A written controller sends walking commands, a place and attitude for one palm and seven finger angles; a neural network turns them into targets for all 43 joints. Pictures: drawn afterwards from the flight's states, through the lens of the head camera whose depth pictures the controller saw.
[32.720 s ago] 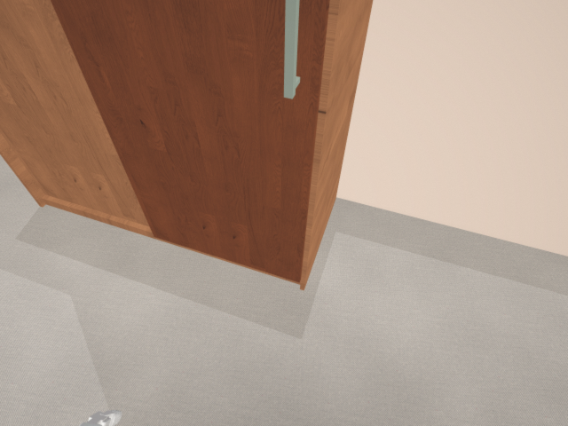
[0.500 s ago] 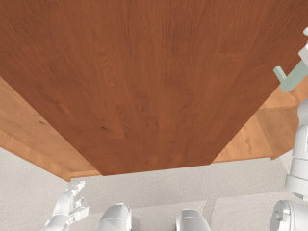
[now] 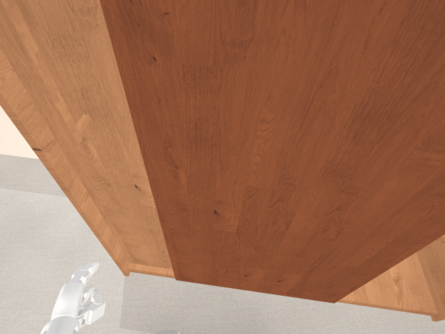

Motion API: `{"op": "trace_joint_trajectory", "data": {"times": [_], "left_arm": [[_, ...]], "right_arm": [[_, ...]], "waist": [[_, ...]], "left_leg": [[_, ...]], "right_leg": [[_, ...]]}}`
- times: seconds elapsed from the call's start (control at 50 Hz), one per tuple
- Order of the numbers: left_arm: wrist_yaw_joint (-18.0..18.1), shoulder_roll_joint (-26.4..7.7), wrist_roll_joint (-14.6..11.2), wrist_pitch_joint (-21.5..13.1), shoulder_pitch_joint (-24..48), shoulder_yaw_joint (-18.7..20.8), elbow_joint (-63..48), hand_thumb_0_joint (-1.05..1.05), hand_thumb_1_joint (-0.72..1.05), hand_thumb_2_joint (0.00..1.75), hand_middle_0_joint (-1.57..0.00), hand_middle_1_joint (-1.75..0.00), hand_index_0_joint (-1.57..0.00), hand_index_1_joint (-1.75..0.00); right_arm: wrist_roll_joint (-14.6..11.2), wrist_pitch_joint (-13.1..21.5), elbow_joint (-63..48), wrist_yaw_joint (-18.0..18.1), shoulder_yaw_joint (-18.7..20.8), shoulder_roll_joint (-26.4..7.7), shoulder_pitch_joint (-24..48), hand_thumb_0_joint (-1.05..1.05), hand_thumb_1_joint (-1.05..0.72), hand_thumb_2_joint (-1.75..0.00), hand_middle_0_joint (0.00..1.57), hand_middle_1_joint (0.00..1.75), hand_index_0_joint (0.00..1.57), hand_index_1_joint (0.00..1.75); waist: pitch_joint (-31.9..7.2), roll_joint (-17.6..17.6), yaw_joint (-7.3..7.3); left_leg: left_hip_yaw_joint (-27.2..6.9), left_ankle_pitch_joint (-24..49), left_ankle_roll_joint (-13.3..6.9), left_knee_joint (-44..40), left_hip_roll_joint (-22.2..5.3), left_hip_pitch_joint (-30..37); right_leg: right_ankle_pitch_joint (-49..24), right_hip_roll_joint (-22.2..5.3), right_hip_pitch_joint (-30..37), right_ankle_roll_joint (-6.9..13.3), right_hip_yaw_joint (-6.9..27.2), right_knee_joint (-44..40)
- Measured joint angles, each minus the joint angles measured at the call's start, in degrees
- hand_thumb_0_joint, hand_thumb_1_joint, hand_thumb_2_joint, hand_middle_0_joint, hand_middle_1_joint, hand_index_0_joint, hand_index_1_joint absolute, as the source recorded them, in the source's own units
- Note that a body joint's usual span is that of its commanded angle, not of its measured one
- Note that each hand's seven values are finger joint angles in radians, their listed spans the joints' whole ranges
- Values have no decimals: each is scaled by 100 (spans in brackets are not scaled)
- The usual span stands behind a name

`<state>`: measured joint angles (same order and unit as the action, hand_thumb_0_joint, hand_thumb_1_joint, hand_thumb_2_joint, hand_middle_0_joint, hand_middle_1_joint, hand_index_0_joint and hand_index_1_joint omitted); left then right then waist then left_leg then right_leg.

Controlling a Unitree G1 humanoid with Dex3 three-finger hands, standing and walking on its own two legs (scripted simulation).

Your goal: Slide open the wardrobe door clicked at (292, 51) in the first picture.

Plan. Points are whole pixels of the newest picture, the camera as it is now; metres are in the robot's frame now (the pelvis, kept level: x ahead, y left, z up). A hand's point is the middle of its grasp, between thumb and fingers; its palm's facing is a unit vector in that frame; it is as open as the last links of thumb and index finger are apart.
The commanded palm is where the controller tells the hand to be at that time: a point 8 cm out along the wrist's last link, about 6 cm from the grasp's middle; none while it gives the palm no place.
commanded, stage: stop walking and hold the door there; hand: right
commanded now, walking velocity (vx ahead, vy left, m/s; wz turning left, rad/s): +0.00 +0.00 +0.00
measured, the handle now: out of the picture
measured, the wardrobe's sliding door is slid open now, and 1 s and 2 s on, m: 0.43 0.43 0.43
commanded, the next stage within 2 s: none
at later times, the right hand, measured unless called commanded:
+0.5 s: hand out of the picture +0.31 -0.40 +0.23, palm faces +0.72 +0.65 -0.25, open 5.7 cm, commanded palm +0.26 -0.42 +0.19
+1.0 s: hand out of the picture +0.31 -0.40 +0.22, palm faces +0.65 +0.70 -0.28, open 5.6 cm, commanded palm +0.27 -0.41 +0.19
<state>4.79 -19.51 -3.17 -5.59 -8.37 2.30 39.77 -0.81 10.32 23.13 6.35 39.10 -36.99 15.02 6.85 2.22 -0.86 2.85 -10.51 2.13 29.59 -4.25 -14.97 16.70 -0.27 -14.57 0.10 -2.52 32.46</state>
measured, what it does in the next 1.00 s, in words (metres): steps on the spot: left foot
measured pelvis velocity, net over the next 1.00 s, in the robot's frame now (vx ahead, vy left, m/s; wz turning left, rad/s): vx -0.04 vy -0.03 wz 0.03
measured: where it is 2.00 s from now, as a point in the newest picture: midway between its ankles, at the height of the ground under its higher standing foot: outside the picture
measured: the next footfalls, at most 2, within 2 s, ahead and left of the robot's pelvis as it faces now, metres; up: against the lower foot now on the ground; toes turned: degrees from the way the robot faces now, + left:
left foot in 0.20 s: +0.03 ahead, +0.14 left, +0.00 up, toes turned +9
left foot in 1.20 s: -0.06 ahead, +0.08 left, +0.00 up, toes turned +10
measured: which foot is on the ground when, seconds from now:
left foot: down 0.00-0.02, up 0.04-0.18, down 0.20-0.96, up 0.98-1.00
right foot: down 0.00-1.00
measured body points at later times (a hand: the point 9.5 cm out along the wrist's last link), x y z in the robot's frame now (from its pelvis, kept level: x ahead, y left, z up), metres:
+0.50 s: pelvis -0.03 +0.01 +0.01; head -0.04 +0.02 +0.46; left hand +0.04 +0.30 -0.11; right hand +0.26 -0.43 +0.24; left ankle -0.01 +0.13 -0.73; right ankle +0.05 -0.10 -0.73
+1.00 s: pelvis -0.04 -0.03 +0.00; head -0.01 -0.02 +0.45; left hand +0.13 +0.25 -0.10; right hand +0.27 -0.44 +0.24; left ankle -0.02 +0.12 -0.72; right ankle +0.02 -0.12 -0.73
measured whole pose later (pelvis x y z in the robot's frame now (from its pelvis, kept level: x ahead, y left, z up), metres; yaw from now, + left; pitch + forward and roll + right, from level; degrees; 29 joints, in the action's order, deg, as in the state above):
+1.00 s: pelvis -0.04 -0.03 +0.00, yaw +2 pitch -2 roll -1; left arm 5.2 -18.3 -3.8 -2.8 -8.1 1.8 39.3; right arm -1.7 9.8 27.1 6.8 30.0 -35.6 23.5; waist 5.6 1.0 2.4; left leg 3.6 -19.3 2.6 37.1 -8.0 -17.0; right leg 11.2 2.8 -16.1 3.0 -3.4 29.0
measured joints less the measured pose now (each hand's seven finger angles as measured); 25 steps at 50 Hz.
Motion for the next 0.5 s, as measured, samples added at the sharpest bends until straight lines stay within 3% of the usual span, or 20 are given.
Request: {"op": "trace_joint_trajectory", "data": {"times": [0.02,0.06,0.1,0.14,0.2,0.24,0.32,0.42,0.5], "left_arm": [[27,-20,-6,13,-101,41,10,1,91,90,-20,-30,-20,-30],[63,53,-23,59,-267,85,48,1,91,90,-20,-30,-20,-30],[111,157,-11,48,-437,54,49,1,91,90,-20,-30,-19,-30],[148,252,-20,7,-609,-12,33,1,91,90,-20,-30,-19,-30],[148,365,-44,-36,-800,-168,21,1,90,90,-20,-30,-20,-30],[127,366,-16,-21,-778,-237,82,1,90,90,-20,-30,-20,-30],[72,329,-25,35,-844,-228,254,1,90,90,-21,-30,-20,-30],[88,191,-19,106,-902,-185,405,2,90,90,-21,-30,-20,-30],[116,166,-41,117,-962,-146,348,2,90,90,-21,-30,-20,-30]], "right_arm": [[-17,-24,-27,28,-76,-8,45,-21,-57,-79,46,140,38,140],[-66,-99,-22,117,-194,-1,98,-19,-59,-80,46,140,37,140],[-87,-136,102,173,-199,0,39,-17,-61,-79,46,140,35,139],[-90,-189,266,207,-189,-31,6,-16,-62,-78,46,140,35,139],[-93,-298,560,227,-166,-203,69,-16,-63,-75,46,140,35,139],[-78,-313,801,241,-62,-263,138,-16,-64,-74,46,140,34,140],[-70,-243,1241,151,30,-322,283,-16,-64,-74,46,140,36,140],[-78,-109,1490,41,-10,-380,384,-16,-62,-78,46,140,39,140],[-72,-32,1610,14,-70,-403,352,-16,-62,-79,46,140,40,140]], "waist": [[-49,-16,4],[-135,-170,81],[-303,-203,36],[-452,-162,-32],[-603,-175,-10],[-537,-17,-41],[-556,136,-51],[-578,150,-48],[-706,104,-34]], "left_leg": [[4,-32,2,89,26,-44],[-125,-651,-106,527,23,-202],[-178,-1104,-161,1129,95,-335],[-66,-1215,-158,1146,130,-236],[135,-817,-143,136,75,257],[183,-216,-166,-236,200,368],[163,-175,-243,-351,342,350],[113,-185,-218,-303,385,364],[85,-256,-192,-387,349,346]], "right_leg": [[-489,-32,56,57,-20,-225],[-594,-9,99,126,-155,-271],[-606,-27,160,135,-209,-492],[-714,-72,159,116,-191,-690],[-766,-126,20,46,-271,-675],[-678,-269,-86,-1,-261,-480],[-63,-255,-237,13,-15,-194],[-759,-234,-117,10,60,-423],[-682,-200,-79,22,16,-596]]}}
